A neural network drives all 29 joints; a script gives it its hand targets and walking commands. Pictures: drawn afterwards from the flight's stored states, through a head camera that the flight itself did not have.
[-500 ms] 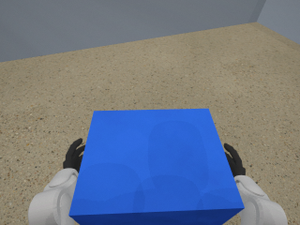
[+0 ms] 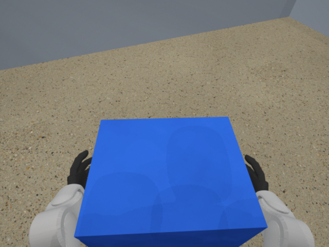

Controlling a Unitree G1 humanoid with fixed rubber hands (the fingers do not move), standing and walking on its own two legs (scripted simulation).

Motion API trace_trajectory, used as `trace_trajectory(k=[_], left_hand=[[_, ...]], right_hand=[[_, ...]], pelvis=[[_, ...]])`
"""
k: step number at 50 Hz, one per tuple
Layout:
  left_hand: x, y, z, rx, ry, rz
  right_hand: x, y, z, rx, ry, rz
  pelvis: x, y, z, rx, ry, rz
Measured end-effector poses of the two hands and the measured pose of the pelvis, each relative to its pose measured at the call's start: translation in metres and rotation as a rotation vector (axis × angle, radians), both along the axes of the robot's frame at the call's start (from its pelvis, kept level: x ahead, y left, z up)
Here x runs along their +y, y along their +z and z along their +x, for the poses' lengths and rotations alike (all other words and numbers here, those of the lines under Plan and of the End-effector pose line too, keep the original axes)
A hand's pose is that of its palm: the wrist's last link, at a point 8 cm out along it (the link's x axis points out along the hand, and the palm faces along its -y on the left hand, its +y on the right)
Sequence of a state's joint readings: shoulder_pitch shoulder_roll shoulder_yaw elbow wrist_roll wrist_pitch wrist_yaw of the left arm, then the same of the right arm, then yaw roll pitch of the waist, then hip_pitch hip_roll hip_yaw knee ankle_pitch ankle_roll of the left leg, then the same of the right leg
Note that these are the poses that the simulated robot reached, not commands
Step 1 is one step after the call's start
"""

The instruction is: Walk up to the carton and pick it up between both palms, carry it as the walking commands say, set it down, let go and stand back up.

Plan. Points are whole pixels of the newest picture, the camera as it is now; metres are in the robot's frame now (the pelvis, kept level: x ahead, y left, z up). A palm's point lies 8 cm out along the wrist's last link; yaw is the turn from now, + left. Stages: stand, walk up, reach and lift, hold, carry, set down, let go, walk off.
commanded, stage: carry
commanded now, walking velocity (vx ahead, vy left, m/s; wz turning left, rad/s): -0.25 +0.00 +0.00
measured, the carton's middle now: (166, 195) +0.24 +0.00 +0.01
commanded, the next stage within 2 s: none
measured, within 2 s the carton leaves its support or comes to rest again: neither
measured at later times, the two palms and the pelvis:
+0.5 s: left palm (59, 236) +0.15 +0.19 +0.09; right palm (271, 242) +0.13 -0.18 +0.09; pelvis -0.08 +0.01 -0.01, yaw +0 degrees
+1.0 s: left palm out of the picture +0.04 +0.17 +0.07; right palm out of the picture +0.03 -0.20 +0.06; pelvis -0.18 -0.01 -0.03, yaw +0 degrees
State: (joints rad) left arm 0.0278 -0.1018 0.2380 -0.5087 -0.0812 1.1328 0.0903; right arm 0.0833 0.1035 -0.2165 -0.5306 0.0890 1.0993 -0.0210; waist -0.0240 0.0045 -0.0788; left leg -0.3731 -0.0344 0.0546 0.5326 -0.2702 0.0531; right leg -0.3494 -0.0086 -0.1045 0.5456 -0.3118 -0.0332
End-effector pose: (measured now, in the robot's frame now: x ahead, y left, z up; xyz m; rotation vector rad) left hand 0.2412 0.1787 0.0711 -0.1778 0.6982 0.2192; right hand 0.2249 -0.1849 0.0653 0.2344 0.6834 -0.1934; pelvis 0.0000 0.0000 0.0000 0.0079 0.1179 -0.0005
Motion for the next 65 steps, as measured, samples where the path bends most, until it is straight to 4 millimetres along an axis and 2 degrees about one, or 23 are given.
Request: trace_trajectory(k=[5,11,28,39,45,51,55,59,63,65], left_hand=[[0.000,0.002,-0.004,-0.010,0.000,0.001],[0.005,0.006,-0.020,-0.035,-0.001,-0.006],[0.007,0.013,-0.104,-0.083,-0.012,-0.026],[0.008,0.012,-0.146,-0.083,-0.013,-0.030],[0.001,0.000,-0.174,-0.060,-0.007,-0.017],[-0.013,0.000,-0.199,-0.095,-0.008,-0.006],[-0.023,-0.003,-0.214,-0.098,-0.043,-0.026],[-0.023,-0.020,-0.239,-0.052,-0.060,-0.040],[-0.014,-0.010,-0.269,-0.067,-0.021,-0.049],[-0.015,-0.003,-0.277,-0.069,-0.014,-0.046]], right_hand=[[0.000,0.001,-0.004,-0.010,-0.001,0.001],[0.005,0.007,-0.021,-0.035,-0.002,-0.006],[0.007,0.020,-0.107,-0.081,-0.020,-0.013],[0.008,0.020,-0.149,-0.080,-0.021,-0.016],[0.001,0.004,-0.175,-0.057,-0.014,-0.007],[-0.013,-0.004,-0.203,-0.086,-0.014,0.002],[-0.022,0.000,-0.230,-0.093,-0.049,-0.017],[-0.021,-0.007,-0.259,-0.046,-0.063,-0.037],[-0.014,0.010,-0.271,-0.073,-0.024,-0.043],[-0.014,0.018,-0.275,-0.075,-0.016,-0.042]], pelvis=[[0.000,0.000,-0.003,-0.009,0.000,0.000],[0.005,-0.001,-0.018,-0.033,-0.001,-0.006],[0.009,-0.007,-0.090,-0.142,-0.001,-0.009],[0.009,-0.010,-0.129,-0.176,0.002,-0.010],[0.001,-0.019,-0.155,-0.202,0.009,0.000],[-0.011,-0.030,-0.187,-0.221,0.001,0.022],[-0.014,-0.032,-0.208,-0.222,-0.024,0.021],[-0.012,-0.036,-0.236,-0.205,-0.018,-0.004],[-0.015,-0.026,-0.257,-0.209,-0.005,0.003],[-0.018,-0.020,-0.263,-0.176,-0.003,0.005]])
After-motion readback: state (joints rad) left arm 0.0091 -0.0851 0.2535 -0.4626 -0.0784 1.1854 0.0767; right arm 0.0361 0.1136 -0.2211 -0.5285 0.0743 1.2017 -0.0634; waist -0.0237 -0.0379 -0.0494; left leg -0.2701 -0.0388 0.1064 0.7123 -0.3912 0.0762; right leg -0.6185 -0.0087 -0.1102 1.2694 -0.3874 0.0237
